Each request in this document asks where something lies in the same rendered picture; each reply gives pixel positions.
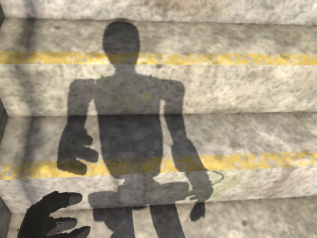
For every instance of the robot left hand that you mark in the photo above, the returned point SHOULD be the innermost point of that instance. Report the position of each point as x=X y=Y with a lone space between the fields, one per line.
x=38 y=223

